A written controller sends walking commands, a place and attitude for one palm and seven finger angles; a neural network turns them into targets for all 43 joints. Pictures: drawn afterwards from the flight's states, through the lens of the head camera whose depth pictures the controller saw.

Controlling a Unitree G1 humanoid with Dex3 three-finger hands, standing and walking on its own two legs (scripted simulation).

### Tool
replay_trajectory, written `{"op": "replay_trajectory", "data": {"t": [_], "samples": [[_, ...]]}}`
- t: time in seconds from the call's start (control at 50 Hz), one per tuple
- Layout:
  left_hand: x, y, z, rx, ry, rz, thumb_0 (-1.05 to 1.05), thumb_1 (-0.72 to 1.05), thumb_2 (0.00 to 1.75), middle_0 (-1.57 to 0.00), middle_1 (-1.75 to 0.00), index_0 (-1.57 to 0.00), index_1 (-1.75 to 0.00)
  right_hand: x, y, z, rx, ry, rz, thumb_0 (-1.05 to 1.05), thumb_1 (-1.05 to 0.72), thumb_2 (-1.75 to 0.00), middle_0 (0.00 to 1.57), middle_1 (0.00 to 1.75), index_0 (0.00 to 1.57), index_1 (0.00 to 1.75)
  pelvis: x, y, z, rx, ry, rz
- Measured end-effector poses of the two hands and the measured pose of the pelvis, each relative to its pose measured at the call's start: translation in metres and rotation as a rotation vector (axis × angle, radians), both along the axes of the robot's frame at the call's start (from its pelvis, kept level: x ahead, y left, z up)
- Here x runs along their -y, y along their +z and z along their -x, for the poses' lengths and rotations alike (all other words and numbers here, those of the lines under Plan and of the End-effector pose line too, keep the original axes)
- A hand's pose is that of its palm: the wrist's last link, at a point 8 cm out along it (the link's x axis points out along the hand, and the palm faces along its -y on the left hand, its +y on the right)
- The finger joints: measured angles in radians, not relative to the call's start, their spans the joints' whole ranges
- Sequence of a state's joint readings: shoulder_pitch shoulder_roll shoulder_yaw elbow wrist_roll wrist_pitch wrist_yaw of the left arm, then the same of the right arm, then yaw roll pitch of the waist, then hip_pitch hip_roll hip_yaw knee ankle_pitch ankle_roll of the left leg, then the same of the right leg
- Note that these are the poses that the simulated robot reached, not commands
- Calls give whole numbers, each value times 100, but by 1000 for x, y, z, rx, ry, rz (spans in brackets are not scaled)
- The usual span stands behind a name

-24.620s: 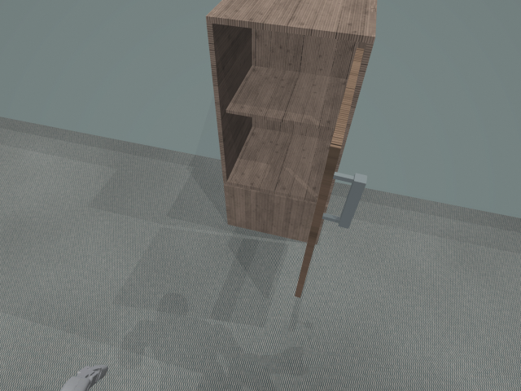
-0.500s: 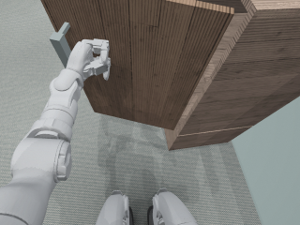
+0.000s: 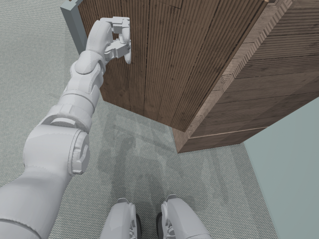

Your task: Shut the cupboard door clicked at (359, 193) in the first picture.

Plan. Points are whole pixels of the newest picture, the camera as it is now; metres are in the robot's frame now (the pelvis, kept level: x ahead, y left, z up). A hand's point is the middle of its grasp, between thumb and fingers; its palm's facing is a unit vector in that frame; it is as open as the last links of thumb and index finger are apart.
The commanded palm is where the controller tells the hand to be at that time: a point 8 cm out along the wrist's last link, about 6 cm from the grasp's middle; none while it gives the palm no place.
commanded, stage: pull the fist back off the door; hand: left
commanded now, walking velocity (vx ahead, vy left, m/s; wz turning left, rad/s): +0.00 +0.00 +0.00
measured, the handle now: (83, 29) +0.61 +0.12 +0.08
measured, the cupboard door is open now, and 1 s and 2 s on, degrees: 59 57 57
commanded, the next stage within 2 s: draw the hand back to the body in 0.80 s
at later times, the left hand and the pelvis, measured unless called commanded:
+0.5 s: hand (134, 56) +0.50 +0.01 +0.10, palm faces +0.04 -1.00 -0.02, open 3.1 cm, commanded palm +0.46 +0.06 +0.09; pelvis +0.02 -0.03 +0.03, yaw -1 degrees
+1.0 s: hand (137, 78) +0.46 +0.01 +0.08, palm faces +0.01 -1.00 -0.05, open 3.1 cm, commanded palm +0.41 +0.07 +0.10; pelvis +0.01 -0.04 +0.03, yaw +0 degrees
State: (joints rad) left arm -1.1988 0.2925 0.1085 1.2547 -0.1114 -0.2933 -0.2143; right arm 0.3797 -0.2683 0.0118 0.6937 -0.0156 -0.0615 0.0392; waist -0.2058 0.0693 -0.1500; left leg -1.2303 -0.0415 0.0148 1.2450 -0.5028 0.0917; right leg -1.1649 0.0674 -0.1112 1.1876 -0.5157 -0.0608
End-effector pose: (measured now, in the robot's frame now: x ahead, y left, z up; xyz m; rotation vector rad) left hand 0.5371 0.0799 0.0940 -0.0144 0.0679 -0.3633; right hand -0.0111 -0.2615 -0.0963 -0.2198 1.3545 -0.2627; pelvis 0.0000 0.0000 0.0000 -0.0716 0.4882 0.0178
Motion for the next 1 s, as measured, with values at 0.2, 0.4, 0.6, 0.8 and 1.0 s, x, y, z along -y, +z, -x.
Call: {"op": "replay_trajectory", "data": {"t": [0.2,0.4,0.6,0.8,1.0], "samples": [[26,-7,21,134,398,-14,2,91,92,-130,-150,-129,-150,-24,-8,9,-37,11,-159,1,-91,-89,20,30,21,30,3,3,-10,-9,-35,-18],[23,-12,43,25,423,-56,2,89,90,-130,-150,-130,-150,-13,3,-1,-14,-38,-185,1,-91,-89,20,30,21,30,18,24,-16,66,-53,-52],[17,0,80,133,342,-74,1,90,90,-130,-150,-129,-150,29,16,-45,53,53,-133,1,-91,-89,20,30,20,30,35,33,-19,107,-36,-71],[22,-5,123,167,349,-10,2,90,90,-131,-150,-130,-150,37,20,-104,214,110,-98,1,-91,-89,19,30,20,30,39,35,-15,143,-23,-76],[18,-7,100,64,373,-63,1,89,90,-131,-150,-130,-150,16,12,-105,227,76,-149,1,-91,-89,20,30,20,30,37,34,-12,140,-35,-80]]}}
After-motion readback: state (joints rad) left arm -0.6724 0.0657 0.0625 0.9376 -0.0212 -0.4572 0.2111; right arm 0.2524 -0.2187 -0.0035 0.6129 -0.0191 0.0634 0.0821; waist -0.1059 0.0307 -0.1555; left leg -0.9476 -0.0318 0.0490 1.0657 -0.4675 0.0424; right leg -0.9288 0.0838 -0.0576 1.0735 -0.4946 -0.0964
